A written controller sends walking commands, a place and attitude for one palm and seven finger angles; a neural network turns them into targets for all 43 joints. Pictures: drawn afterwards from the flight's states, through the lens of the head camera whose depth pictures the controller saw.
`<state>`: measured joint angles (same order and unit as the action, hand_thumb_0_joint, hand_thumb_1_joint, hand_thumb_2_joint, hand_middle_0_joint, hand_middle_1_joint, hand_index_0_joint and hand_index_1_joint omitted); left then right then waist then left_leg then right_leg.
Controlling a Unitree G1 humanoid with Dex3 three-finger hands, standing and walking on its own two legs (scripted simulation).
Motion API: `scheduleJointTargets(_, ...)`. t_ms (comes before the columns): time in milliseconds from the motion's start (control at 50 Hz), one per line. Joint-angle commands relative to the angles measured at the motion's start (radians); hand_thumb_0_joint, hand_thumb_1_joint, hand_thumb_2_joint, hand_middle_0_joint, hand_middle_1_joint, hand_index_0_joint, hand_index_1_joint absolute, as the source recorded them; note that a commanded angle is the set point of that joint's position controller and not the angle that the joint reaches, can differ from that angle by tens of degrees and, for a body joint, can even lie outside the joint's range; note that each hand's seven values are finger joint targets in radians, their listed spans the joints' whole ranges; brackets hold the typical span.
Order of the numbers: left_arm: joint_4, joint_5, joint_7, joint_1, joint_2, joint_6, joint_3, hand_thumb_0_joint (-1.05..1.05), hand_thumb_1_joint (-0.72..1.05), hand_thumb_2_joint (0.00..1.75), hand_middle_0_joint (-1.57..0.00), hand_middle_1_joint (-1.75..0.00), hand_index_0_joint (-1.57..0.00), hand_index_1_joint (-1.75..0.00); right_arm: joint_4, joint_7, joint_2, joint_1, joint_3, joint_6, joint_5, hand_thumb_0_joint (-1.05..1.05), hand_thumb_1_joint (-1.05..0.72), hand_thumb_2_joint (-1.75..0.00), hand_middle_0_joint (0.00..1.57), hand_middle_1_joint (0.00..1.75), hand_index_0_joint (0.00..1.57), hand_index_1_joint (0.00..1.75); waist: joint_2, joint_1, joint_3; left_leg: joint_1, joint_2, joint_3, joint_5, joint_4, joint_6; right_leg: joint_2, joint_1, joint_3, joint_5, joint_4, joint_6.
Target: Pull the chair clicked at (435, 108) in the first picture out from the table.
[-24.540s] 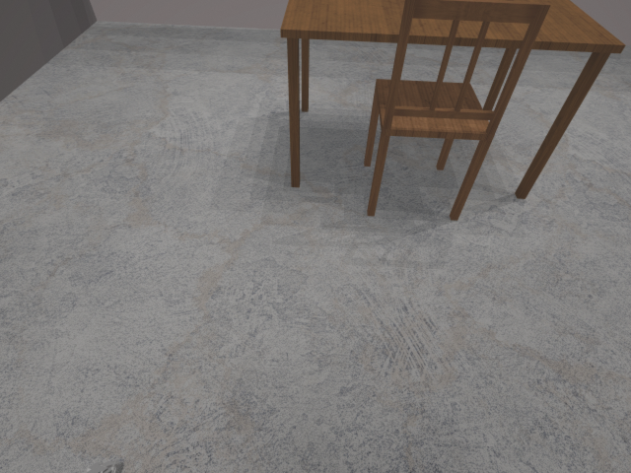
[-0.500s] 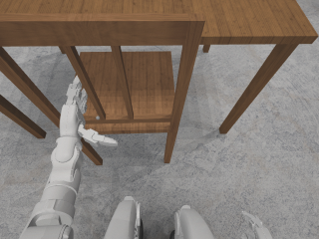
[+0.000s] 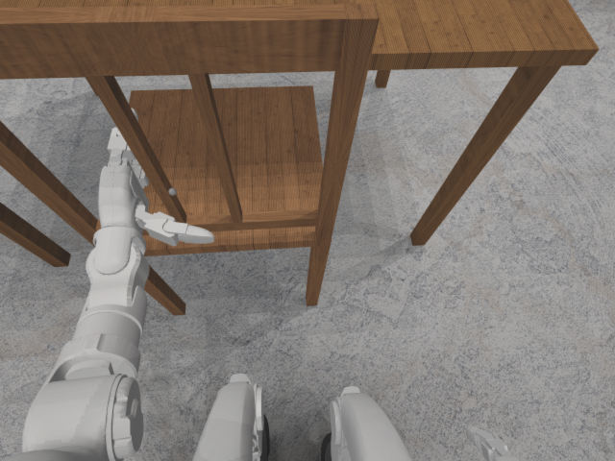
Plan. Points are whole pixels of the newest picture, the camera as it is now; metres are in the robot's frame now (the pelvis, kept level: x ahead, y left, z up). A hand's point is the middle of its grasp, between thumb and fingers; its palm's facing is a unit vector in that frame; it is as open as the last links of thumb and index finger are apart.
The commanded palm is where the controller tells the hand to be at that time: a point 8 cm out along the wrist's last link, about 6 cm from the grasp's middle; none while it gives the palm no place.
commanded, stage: push the fingers through the gap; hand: left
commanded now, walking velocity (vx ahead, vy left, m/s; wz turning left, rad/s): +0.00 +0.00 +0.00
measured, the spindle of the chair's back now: (151, 165) +0.48 +0.20 +0.05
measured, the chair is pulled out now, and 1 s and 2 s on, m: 0.00 0.00 0.03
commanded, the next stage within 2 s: hook a spindle and tug to test in 0.36 s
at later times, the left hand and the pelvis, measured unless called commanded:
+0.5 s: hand (164, 193) +0.45 +0.18 +0.03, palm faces +0.08 -1.00 -0.05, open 17.0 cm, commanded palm +0.42 +0.22 +0.03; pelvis +0.00 +0.01 +0.00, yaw +0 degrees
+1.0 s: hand (170, 196) +0.44 +0.17 +0.04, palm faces +0.09 -0.99 -0.05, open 12.4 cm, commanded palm +0.42 +0.21 +0.03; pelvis +0.00 +0.01 +0.00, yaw +0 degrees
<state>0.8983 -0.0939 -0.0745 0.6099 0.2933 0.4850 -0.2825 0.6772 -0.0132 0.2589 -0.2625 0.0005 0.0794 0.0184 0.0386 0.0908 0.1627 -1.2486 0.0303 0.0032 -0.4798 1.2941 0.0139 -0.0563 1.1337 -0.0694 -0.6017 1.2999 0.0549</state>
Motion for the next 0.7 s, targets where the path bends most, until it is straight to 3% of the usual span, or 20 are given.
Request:
scheduleJointTargets(0, -0.201, -0.009, -0.013, 0.340, 0.234, 0.076, -0.071, 0.00, -0.50, 0.30, -0.06, -0.08, -0.06, -0.08, -0.084, 0.006, 0.161, -0.118, -0.056, 0.026, -0.001, 0.00, -0.90, -0.90, 0.20, 0.30, 0.20, 0.30, 0.027, 0.005, 0.504, 0.415, -0.032, 0.038, 0.275, -0.095, 0.015, 0.002, -0.182, 0.094, 0.386, -0.203, -0.032)
scheduleJointTargets(40, -0.240, -0.016, -0.025, 0.308, 0.187, 0.070, -0.038, 0.00, -0.50, 0.30, -0.06, -0.08, -0.06, -0.08, -0.097, -0.002, 0.160, -0.122, -0.062, 0.026, -0.003, 0.00, -0.90, -0.90, 0.20, 0.30, 0.20, 0.30, 0.057, 0.005, 0.552, 0.478, -0.031, 0.044, 0.327, -0.098, 0.013, -0.001, -0.169, 0.075, 0.420, -0.192, -0.029)
scheduleJointTargets(60, -0.215, -0.021, -0.028, 0.290, 0.160, 0.059, -0.021, 0.00, -0.50, 0.30, -0.06, -0.08, -0.06, -0.08, -0.091, -0.004, 0.158, -0.121, -0.062, 0.021, -0.006, 0.00, -0.90, -0.90, 0.20, 0.30, 0.20, 0.30, 0.038, 0.015, 0.515, 0.474, -0.029, 0.043, 0.315, -0.103, 0.012, -0.003, -0.154, 0.070, 0.406, -0.206, -0.032)
scheduleJointTargets(100, -0.183, -0.022, -0.025, 0.281, 0.206, 0.043, -0.057, 0.00, -0.50, 0.30, -0.06, -0.08, -0.06, -0.08, -0.087, -0.001, 0.166, -0.123, -0.060, 0.011, -0.008, 0.00, -0.90, -0.90, 0.20, 0.30, 0.20, 0.30, -0.017, 0.016, 0.452, 0.403, -0.029, 0.041, 0.264, -0.108, 0.016, -0.003, -0.162, 0.078, 0.370, -0.216, -0.037)
scheduleJointTargets(140, -0.223, -0.017, -0.020, 0.352, 0.181, 0.050, -0.029, 0.00, -0.50, 0.30, -0.06, -0.08, -0.06, -0.08, -0.087, 0.000, 0.161, -0.121, -0.058, 0.013, -0.009, 0.00, -0.90, -0.90, 0.20, 0.30, 0.20, 0.30, 0.039, 0.025, 0.451, 0.430, -0.029, 0.047, 0.250, -0.113, 0.015, -0.003, -0.123, 0.070, 0.339, -0.210, -0.033)
scheduleJointTargets(160, -0.240, -0.019, -0.013, 0.352, 0.186, 0.056, -0.039, 0.00, -0.50, 0.30, -0.06, -0.08, -0.06, -0.08, -0.085, -0.001, 0.162, -0.122, -0.061, 0.015, -0.007, 0.00, -0.90, -0.90, 0.20, 0.30, 0.20, 0.30, 0.045, 0.018, 0.476, 0.457, -0.028, 0.051, 0.255, -0.117, 0.011, -0.004, -0.121, 0.065, 0.331, -0.212, -0.032)
scheduleJointTargets(180, -0.246, -0.018, -0.007, 0.341, 0.212, 0.063, -0.061, 0.00, -0.50, 0.30, -0.06, -0.08, -0.06, -0.08, -0.083, 0.000, 0.165, -0.125, -0.062, 0.016, -0.004, 0.00, -0.90, -0.90, 0.20, 0.30, 0.20, 0.30, 0.030, 0.014, 0.483, 0.465, -0.026, 0.053, 0.270, -0.117, 0.012, -0.006, -0.133, 0.067, 0.344, -0.213, -0.032)
scheduleJointTargets(240, -0.265, -0.014, 0.000, 0.351, 0.195, 0.081, -0.043, 0.00, -0.50, 0.30, -0.06, -0.08, -0.06, -0.08, -0.078, 0.000, 0.162, -0.125, -0.062, 0.021, -0.001, 0.00, -0.90, -0.90, 0.20, 0.30, 0.20, 0.30, 0.044, 0.024, 0.487, 0.481, -0.027, 0.053, 0.284, -0.114, 0.013, -0.009, -0.121, 0.064, 0.354, -0.210, -0.031)
scheduleJointTargets(280, -0.258, -0.008, -0.001, 0.313, 0.211, 0.086, -0.055, 0.00, -0.50, 0.30, -0.06, -0.08, -0.06, -0.08, -0.076, -0.002, 0.163, -0.123, -0.062, 0.019, 0.000, 0.00, -0.90, -0.90, 0.20, 0.30, 0.20, 0.30, 0.057, 0.009, 0.488, 0.489, -0.025, 0.055, 0.293, -0.119, 0.006, -0.007, -0.123, 0.061, 0.357, -0.206, -0.028)
scheduleJointTargets(300, -0.251, -0.011, -0.004, 0.307, 0.174, 0.081, -0.028, 0.00, -0.50, 0.30, -0.06, -0.08, -0.06, -0.08, -0.078, -0.004, 0.159, -0.118, -0.062, 0.018, -0.001, 0.00, -0.90, -0.90, 0.20, 0.30, 0.20, 0.30, 0.043, 0.021, 0.475, 0.483, -0.027, 0.052, 0.278, -0.119, 0.009, -0.008, -0.120, 0.063, 0.349, -0.215, -0.032)
scheduleJointTargets(340, -0.238, -0.010, -0.007, 0.292, 0.174, 0.076, -0.028, 0.00, -0.50, 0.30, -0.06, -0.08, -0.06, -0.08, -0.081, -0.005, 0.163, -0.118, -0.060, 0.016, -0.002, 0.00, -0.90, -0.90, 0.20, 0.30, 0.20, 0.30, 0.071, 0.014, 0.458, 0.491, -0.026, 0.056, 0.266, -0.128, 0.006, -0.011, -0.095, 0.053, 0.322, -0.211, -0.025)
scheduleJointTargets(440, -0.250, -0.020, -0.008, 0.323, 0.179, 0.075, -0.033, 0.00, -0.50, 0.30, -0.06, -0.08, -0.06, -0.08, -0.082, -0.001, 0.166, -0.116, -0.060, 0.015, -0.002, 0.00, -0.90, -0.90, 0.20, 0.30, 0.20, 0.30, 0.036, 0.022, 0.463, 0.491, -0.025, 0.062, 0.265, -0.130, 0.009, -0.010, -0.105, 0.052, 0.322, -0.215, -0.027)
scheduleJointTargets(500, -0.269, -0.018, -0.009, 0.297, 0.137, 0.081, 0.001, 0.00, -0.50, 0.30, -0.11, -0.24, -0.11, -0.24, -0.083, -0.004, 0.158, -0.109, -0.063, 0.015, -0.003, 0.00, -0.90, -0.90, 0.20, 0.30, 0.20, 0.30, 0.060, 0.020, 0.468, 0.534, -0.023, 0.062, 0.296, -0.132, 0.003, -0.010, -0.094, 0.046, 0.341, -0.217, -0.026)
scheduleJointTargets(560, -0.257, -0.014, -0.003, 0.296, 0.141, 0.080, -0.001, 0.00, -0.50, 0.30, -0.17, -0.41, -0.17, -0.41, -0.080, -0.004, 0.163, -0.109, -0.063, 0.012, -0.002, 0.00, -0.90, -0.90, 0.20, 0.30, 0.20, 0.30, 0.048, 0.022, 0.453, 0.529, -0.021, 0.070, 0.286, -0.135, 0.000, -0.010, -0.073, 0.040, 0.324, -0.212, -0.026)
scheduleJointTargets(580, -0.266, -0.013, -0.001, 0.276, 0.141, 0.081, -0.003, 0.00, -0.50, 0.30, -0.18, -0.46, -0.18, -0.46, -0.085, -0.006, 0.162, -0.104, -0.063, 0.011, -0.003, 0.00, -0.90, -0.90, 0.20, 0.30, 0.20, 0.30, 0.065, 0.010, 0.456, 0.538, -0.023, 0.071, 0.293, -0.141, -0.003, -0.010, -0.077, 0.039, 0.325, -0.211, -0.022)
scheduleJointTargets(600, -0.269, -0.014, 0.001, 0.278, 0.119, 0.078, 0.016, 0.00, -0.50, 0.30, -0.20, -0.52, -0.20, -0.52, -0.088, -0.008, 0.159, -0.100, -0.063, 0.009, -0.003, 0.00, -0.90, -0.90, 0.20, 0.30, 0.20, 0.30, 0.052, 0.018, 0.452, 0.532, -0.024, 0.069, 0.283, -0.141, 0.000, -0.010, -0.083, 0.039, 0.321, -0.217, -0.024)
scheduleJointTargets(620, -0.262, -0.015, 0.004, 0.276, 0.135, 0.076, -0.003, 0.00, -0.50, 0.30, -0.22, -0.57, -0.22, -0.57, -0.085, -0.006, 0.161, -0.102, -0.065, 0.008, -0.002, 0.00, -0.90, -0.90, 0.20, 0.30, 0.20, 0.30, 0.025, 0.019, 0.454, 0.512, -0.024, 0.065, 0.275, -0.134, 0.003, -0.009, -0.095, 0.045, 0.325, -0.219, -0.027)
scheduleJointTargets(640, -0.271, -0.010, 0.008, 0.286, 0.150, 0.081, -0.008, 0.00, -0.50, 0.30, -0.24, -0.63, -0.24, -0.63, -0.088, -0.004, 0.164, -0.102, -0.062, 0.009, -0.002, 0.00, -0.90, -0.90, 0.20, 0.30, 0.20, 0.30, 0.050, 0.016, 0.458, 0.515, -0.024, 0.068, 0.276, -0.133, 0.002, -0.010, -0.081, 0.044, 0.320, -0.208, -0.024)
scheduleJointTargets(680, -0.261, -0.005, 0.013, 0.293, 0.123, 0.082, 0.011, 0.00, -0.50, 0.30, -0.27, -0.74, -0.27, -0.74, -0.086, -0.005, 0.155, -0.096, -0.060, 0.008, -0.001, 0.00, -0.90, -0.90, 0.20, 0.30, 0.20, 0.30, 0.062, 0.015, 0.442, 0.522, -0.026, 0.068, 0.266, -0.137, -0.001, -0.009, -0.072, 0.043, 0.307, -0.214, -0.024)
